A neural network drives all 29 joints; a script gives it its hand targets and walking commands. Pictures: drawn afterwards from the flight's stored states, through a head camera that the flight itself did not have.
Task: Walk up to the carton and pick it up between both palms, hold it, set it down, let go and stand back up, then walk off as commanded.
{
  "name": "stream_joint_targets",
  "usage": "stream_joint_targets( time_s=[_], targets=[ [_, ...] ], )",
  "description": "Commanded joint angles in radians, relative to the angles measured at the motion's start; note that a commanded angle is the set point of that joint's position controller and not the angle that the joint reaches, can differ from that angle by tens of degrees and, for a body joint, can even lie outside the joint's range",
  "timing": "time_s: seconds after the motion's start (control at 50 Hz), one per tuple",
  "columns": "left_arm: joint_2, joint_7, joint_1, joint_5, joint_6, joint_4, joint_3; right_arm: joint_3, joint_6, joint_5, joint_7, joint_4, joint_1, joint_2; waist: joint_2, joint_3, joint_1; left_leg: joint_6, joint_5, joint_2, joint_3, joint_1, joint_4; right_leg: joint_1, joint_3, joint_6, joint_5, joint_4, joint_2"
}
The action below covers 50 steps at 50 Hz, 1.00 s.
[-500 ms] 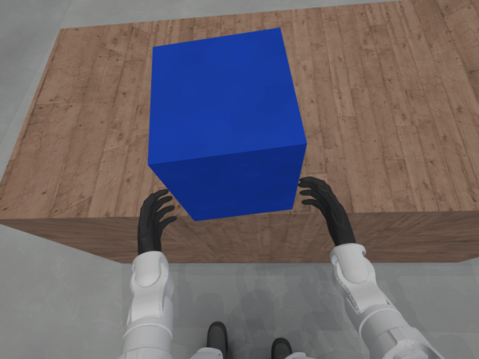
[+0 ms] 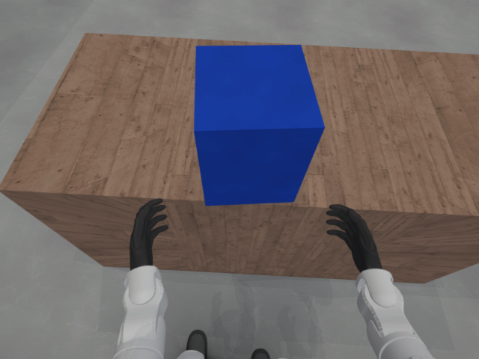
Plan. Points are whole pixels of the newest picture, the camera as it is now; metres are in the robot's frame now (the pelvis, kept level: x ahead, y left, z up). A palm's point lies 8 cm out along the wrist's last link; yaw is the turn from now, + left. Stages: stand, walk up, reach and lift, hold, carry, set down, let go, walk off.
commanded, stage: set down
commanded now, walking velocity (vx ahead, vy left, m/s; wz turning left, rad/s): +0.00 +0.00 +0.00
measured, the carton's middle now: (249, 131) +0.54 +0.03 +0.00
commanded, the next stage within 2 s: let go in 1.64 s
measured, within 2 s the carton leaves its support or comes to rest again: neither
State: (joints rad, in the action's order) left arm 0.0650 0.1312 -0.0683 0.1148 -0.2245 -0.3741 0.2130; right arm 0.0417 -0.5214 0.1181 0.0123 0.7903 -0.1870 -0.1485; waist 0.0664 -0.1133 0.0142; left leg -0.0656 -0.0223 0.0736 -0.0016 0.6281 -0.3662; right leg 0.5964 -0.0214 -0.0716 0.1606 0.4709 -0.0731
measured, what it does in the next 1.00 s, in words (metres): stands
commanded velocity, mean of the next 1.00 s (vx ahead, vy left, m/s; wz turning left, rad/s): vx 0.00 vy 0.00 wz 0.00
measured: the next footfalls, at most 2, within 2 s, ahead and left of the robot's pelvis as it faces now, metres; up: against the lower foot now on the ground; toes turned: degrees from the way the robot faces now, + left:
none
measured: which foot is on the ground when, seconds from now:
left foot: down 0.00-1.00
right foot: down 0.00-1.00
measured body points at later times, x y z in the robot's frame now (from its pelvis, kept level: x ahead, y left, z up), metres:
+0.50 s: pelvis -0.01 +0.03 +0.01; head +0.00 +0.09 +0.45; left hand +0.25 +0.19 -0.03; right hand +0.19 -0.19 -0.03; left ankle +0.07 +0.16 -0.73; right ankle +0.02 -0.07 -0.73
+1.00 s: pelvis +0.04 +0.01 +0.01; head +0.10 +0.03 +0.45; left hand +0.28 +0.19 -0.05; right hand +0.23 -0.20 -0.06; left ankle +0.07 +0.16 -0.73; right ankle +0.03 -0.07 -0.73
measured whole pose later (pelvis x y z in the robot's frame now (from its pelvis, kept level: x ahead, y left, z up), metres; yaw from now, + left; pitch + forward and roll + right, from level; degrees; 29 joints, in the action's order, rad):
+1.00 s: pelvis +0.04 +0.01 +0.01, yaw -3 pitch +8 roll +0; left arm -0.12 0.21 0.13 0.06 -0.06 -0.33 -0.08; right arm 0.03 -0.30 0.21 0.07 0.61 0.17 -0.17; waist 0.05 -0.01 0.01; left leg -0.03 -0.19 0.05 0.01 0.43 -0.47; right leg 0.38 0.02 -0.05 0.24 0.47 -0.07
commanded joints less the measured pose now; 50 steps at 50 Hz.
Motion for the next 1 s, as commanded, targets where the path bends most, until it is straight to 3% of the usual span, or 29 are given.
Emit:
stream_joint_targets(
  time_s=[0.0, 0.04, 0.14, 0.2, 0.22, 0.3, 0.32, 0.38, 0.4, 0.42, 0.44, 0.46, 0.48, 0.5, 0.52, 0.54, 0.6, 0.62, 0.64, 0.7, 0.74, 0.76, 0.82, 0.84, 0.86, 0.9, 0.92, 0.96, 0.98],
  targets=[
    [-0.091, 0.048, -0.114, -0.131, -0.028, 0.241, -0.270, -0.004, 0.014, 0.194, 0.048, -0.294, -0.130, -0.210, 0.018, -0.320, -0.009, 0.052, -0.090, -0.078, 0.000, -0.714, -0.118, -0.164, 0.109, 0.010, 0.283, -0.262, 0.155],
    [-0.095, 0.050, -0.080, -0.127, 0.010, 0.251, -0.259, -0.005, 0.043, 0.182, 0.047, -0.303, -0.053, -0.195, 0.003, -0.251, -0.012, 0.050, -0.074, -0.095, -0.002, -0.751, -0.125, -0.117, 0.114, -0.007, 0.299, -0.284, 0.174],
    [-0.127, 0.041, -0.085, -0.126, 0.074, 0.288, -0.265, -0.031, 0.082, 0.218, 0.050, -0.407, 0.004, -0.204, 0.072, -0.206, 0.006, 0.054, -0.105, -0.128, 0.076, -1.051, -0.284, 0.224, 0.159, -0.077, 0.547, -0.336, 0.264],
    [-0.123, 0.029, -0.069, -0.117, 0.131, 0.315, -0.288, -0.061, 0.116, 0.214, 0.045, -0.401, 0.053, -0.201, 0.054, -0.162, -0.006, 0.060, -0.130, -0.142, 0.094, -1.131, -0.307, 0.284, 0.160, -0.098, 0.553, -0.345, 0.286],
    [-0.115, 0.039, -0.050, -0.115, 0.134, 0.358, -0.303, -0.066, 0.127, 0.214, 0.051, -0.397, 0.071, -0.191, 0.004, -0.130, -0.016, 0.052, -0.136, -0.138, 0.092, -1.107, -0.294, 0.265, 0.149, -0.100, 0.537, -0.336, 0.280],
    [-0.082, 0.116, -0.089, -0.126, 0.128, 0.516, -0.402, -0.143, 0.116, 0.264, 0.118, -0.525, -0.032, -0.309, -0.086, -0.166, 0.013, 0.043, -0.371, -0.069, 0.201, -1.109, -0.242, 0.325, 0.025, -0.122, 0.496, -0.203, 0.199],
    [-0.075, 0.115, -0.028, -0.134, 0.163, 0.462, -0.430, -0.144, 0.151, 0.232, 0.114, -0.476, 0.032, -0.290, -0.084, -0.112, -0.027, 0.038, -0.464, -0.045, 0.209, -1.063, -0.184, 0.249, 0.019, -0.100, 0.440, -0.196, 0.179],
    [0.004, 0.162, -0.019, -0.126, 0.200, 0.373, -0.497, -0.176, 0.193, 0.203, 0.173, -0.394, -0.013, -0.386, -0.143, -0.033, -0.030, 0.029, -0.720, 0.025, 0.234, -0.813, -0.014, 0.051, -0.022, -0.044, 0.379, -0.107, 0.083],
    [0.050, 0.184, 0.002, -0.082, 0.233, 0.250, -0.511, -0.175, 0.221, 0.165, 0.196, -0.260, -0.017, -0.402, -0.242, 0.035, -0.014, 0.019, -0.793, 0.048, 0.204, -0.627, 0.099, -0.103, -0.045, -0.017, 0.327, -0.068, 0.033],
    [0.056, 0.196, 0.000, -0.066, 0.247, 0.205, -0.522, -0.182, 0.240, 0.149, 0.205, -0.262, -0.049, -0.411, -0.262, 0.061, -0.017, 0.038, -0.915, 0.084, 0.227, -0.467, 0.178, -0.272, -0.047, 0.019, 0.294, -0.035, 0.003],
    [0.073, 0.209, -0.003, -0.066, 0.242, 0.303, -0.517, -0.188, 0.233, 0.155, 0.219, -0.300, -0.020, -0.422, -0.262, -0.005, -0.005, 0.037, -0.831, 0.082, 0.224, -0.466, 0.172, -0.330, -0.045, 0.015, 0.189, -0.013, -0.008],
    [0.050, 0.202, 0.014, -0.077, 0.262, 0.274, -0.513, -0.186, 0.245, 0.150, 0.213, -0.275, -0.017, -0.417, -0.204, 0.003, -0.016, 0.031, -0.752, 0.056, 0.207, -0.494, 0.141, -0.296, -0.019, 0.012, 0.179, -0.040, 0.018],
    [-0.002, 0.199, 0.005, -0.104, 0.241, 0.390, -0.467, -0.174, 0.224, 0.153, 0.196, -0.422, 0.005, -0.395, -0.135, -0.080, -0.007, 0.031, -0.562, 0.020, 0.139, -0.552, 0.074, -0.273, 0.022, 0.016, 0.155, -0.080, 0.052],
    [-0.029, 0.199, 0.016, -0.076, 0.251, 0.364, -0.424, -0.161, 0.228, 0.155, 0.195, -0.360, 0.039, -0.396, -0.140, -0.062, -0.005, 0.024, -0.470, 0.013, 0.118, -0.575, 0.064, -0.259, 0.018, 0.013, 0.123, -0.085, 0.044],
    [-0.048, 0.205, 0.013, -0.093, 0.233, 0.470, -0.419, -0.176, 0.202, 0.167, 0.185, -0.443, 0.021, -0.406, -0.129, -0.149, -0.001, 0.025, -0.359, 0.010, 0.093, -0.610, 0.028, -0.260, 0.018, 0.020, 0.068, -0.084, 0.041],
    [-0.071, 0.198, 0.018, -0.093, 0.216, 0.457, -0.388, -0.165, 0.197, 0.171, 0.182, -0.434, 0.048, -0.407, -0.116, -0.156, 0.003, 0.035, -0.310, -0.004, 0.069, -0.610, -0.005, -0.249, 0.042, 0.022, 0.101, -0.099, 0.046],
    [-0.100, 0.188, -0.074, -0.095, 0.209, 0.377, -0.369, -0.175, 0.233, 0.132, 0.154, -0.367, 0.019, -0.368, -0.099, -0.153, -0.005, 0.043, -0.521, -0.017, 0.046, -0.576, -0.009, -0.268, 0.077, 0.042, 0.371, -0.102, 0.061],
    [-0.122, 0.177, -0.051, -0.113, 0.182, 0.414, -0.313, -0.141, 0.230, 0.144, 0.142, -0.472, 0.086, -0.335, -0.024, -0.169, 0.011, 0.053, -0.414, -0.062, 0.018, -0.638, -0.071, -0.198, 0.121, 0.017, 0.409, -0.156, 0.115],
    [-0.149, 0.163, -0.086, -0.120, 0.205, 0.371, -0.318, -0.146, 0.257, 0.115, 0.129, -0.413, 0.064, -0.348, 0.009, -0.153, -0.004, 0.062, -0.389, -0.078, 0.024, -0.696, -0.113, -0.112, 0.134, -0.001, 0.467, -0.170, 0.144],
    [-0.165, 0.174, 0.038, -0.137, 0.161, 0.464, -0.281, -0.154, 0.214, 0.123, 0.118, -0.478, 0.149, -0.323, -0.100, -0.192, 0.031, 0.049, -0.166, -0.044, -0.032, -0.543, -0.036, -0.356, 0.095, 0.041, 0.225, -0.120, 0.077],
    [-0.195, 0.136, 0.084, -0.164, 0.160, 0.396, -0.309, -0.133, 0.208, 0.110, 0.087, -0.465, 0.175, -0.302, -0.047, -0.207, -0.003, 0.065, -0.145, -0.070, -0.050, -0.524, -0.051, -0.417, 0.078, 0.057, 0.080, -0.101, 0.072],
    [-0.191, 0.139, 0.120, -0.166, 0.134, 0.440, -0.282, -0.135, 0.188, 0.131, 0.098, -0.524, 0.177, -0.343, -0.036, -0.226, 0.023, 0.061, -0.085, -0.063, -0.044, -0.508, -0.053, -0.425, 0.074, 0.056, 0.056, -0.096, 0.057],
    [-0.208, 0.103, 0.170, -0.163, 0.093, 0.359, -0.236, -0.087, 0.169, 0.148, 0.088, -0.517, 0.248, -0.314, 0.013, -0.260, 0.034, 0.069, -0.015, -0.071, -0.054, -0.493, -0.058, -0.488, 0.083, 0.072, -0.042, -0.092, 0.051],
    [-0.211, 0.094, 0.191, -0.177, 0.077, 0.347, -0.249, -0.091, 0.155, 0.154, 0.085, -0.519, 0.246, -0.318, 0.021, -0.257, 0.028, 0.068, 0.026, -0.075, -0.045, -0.498, -0.063, -0.493, 0.073, 0.067, -0.119, -0.082, 0.040],
    [-0.258, 0.051, 0.208, -0.182, 0.119, 0.236, -0.226, -0.040, 0.177, 0.112, 0.047, -0.450, 0.291, -0.258, 0.041, -0.195, -0.004, 0.078, -0.003, -0.099, -0.075, -0.457, -0.071, -0.548, 0.121, 0.084, -0.212, -0.094, 0.086],
    [-0.254, 0.036, 0.281, -0.161, 0.075, 0.282, -0.174, -0.021, 0.115, 0.140, 0.047, -0.516, 0.316, -0.274, 0.053, -0.290, 0.031, 0.072, 0.087, -0.109, -0.055, -0.429, -0.066, -0.657, 0.108, 0.104, -0.526, -0.044, 0.097],
    [-0.244, 0.035, 0.323, -0.145, 0.070, 0.307, -0.175, -0.025, 0.101, 0.157, 0.040, -0.508, 0.348, -0.286, -0.007, -0.297, 0.038, 0.056, 0.128, -0.110, -0.042, -0.451, -0.064, -0.680, 0.082, 0.102, -0.639, -0.028, 0.090],
    [-0.276, -0.004, 0.356, -0.137, 0.073, 0.238, -0.137, 0.009, 0.066, 0.147, 0.022, -0.469, 0.384, -0.247, 0.024, -0.313, 0.038, 0.062, 0.176, -0.127, -0.055, -0.450, -0.056, -0.748, 0.082, 0.115, -0.838, -0.037, 0.097],
    [-0.281, -0.021, 0.359, -0.139, 0.077, 0.240, -0.154, 0.014, 0.061, 0.146, 0.011, -0.450, 0.393, -0.245, 0.018, -0.292, 0.028, 0.060, 0.142, -0.121, -0.045, -0.471, -0.060, -0.739, 0.075, 0.121, -0.823, -0.039, 0.100]
  ],
)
